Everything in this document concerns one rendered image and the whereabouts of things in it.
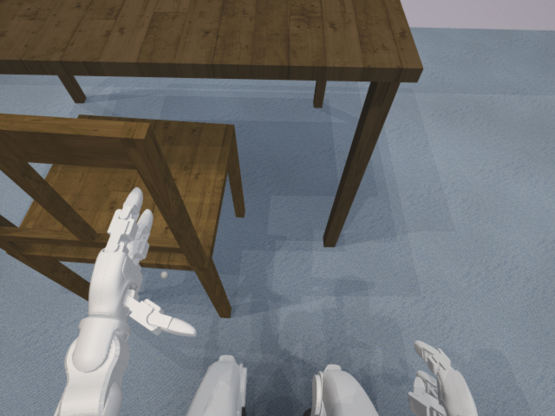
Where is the robot right thigh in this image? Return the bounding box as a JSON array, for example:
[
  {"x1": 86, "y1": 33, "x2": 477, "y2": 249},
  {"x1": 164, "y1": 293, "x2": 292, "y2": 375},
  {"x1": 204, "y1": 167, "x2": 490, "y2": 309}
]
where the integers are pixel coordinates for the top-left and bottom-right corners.
[{"x1": 312, "y1": 370, "x2": 379, "y2": 416}]

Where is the robot left thigh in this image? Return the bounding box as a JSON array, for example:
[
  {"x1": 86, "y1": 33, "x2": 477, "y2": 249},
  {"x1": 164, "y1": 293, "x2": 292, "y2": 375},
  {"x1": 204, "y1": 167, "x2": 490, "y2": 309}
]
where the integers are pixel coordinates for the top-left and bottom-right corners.
[{"x1": 186, "y1": 361, "x2": 247, "y2": 416}]

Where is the table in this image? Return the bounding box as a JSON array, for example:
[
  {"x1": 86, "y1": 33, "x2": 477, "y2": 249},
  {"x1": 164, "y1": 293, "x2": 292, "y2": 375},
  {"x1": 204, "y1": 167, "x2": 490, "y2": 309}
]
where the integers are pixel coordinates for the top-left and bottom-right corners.
[{"x1": 0, "y1": 0, "x2": 423, "y2": 247}]

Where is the robot right hand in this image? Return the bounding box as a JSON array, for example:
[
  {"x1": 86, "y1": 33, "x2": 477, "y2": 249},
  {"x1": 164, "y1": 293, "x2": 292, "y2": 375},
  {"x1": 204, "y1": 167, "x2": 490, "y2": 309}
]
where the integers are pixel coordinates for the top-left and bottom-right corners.
[{"x1": 408, "y1": 341, "x2": 478, "y2": 416}]

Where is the robot thigh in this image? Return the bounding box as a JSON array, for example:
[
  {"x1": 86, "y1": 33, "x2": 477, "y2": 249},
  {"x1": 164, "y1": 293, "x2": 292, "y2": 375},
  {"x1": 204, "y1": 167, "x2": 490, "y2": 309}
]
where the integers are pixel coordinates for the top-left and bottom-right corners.
[
  {"x1": 186, "y1": 361, "x2": 247, "y2": 416},
  {"x1": 312, "y1": 370, "x2": 379, "y2": 416}
]

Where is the left robot forearm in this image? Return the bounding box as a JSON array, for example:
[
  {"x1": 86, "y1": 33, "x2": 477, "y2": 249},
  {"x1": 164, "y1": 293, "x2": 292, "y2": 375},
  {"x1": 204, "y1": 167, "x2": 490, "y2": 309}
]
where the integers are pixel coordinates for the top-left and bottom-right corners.
[{"x1": 54, "y1": 315, "x2": 131, "y2": 416}]

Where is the robot left hand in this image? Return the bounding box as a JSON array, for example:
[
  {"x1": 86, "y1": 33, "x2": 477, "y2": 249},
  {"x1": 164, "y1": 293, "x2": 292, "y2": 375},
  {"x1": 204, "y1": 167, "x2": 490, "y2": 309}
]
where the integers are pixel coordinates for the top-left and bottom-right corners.
[{"x1": 88, "y1": 187, "x2": 197, "y2": 337}]

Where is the chair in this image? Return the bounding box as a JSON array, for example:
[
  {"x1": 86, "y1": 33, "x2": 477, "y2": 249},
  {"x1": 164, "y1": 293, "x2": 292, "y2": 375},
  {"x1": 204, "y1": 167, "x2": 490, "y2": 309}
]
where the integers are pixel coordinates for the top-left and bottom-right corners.
[{"x1": 0, "y1": 114, "x2": 245, "y2": 318}]

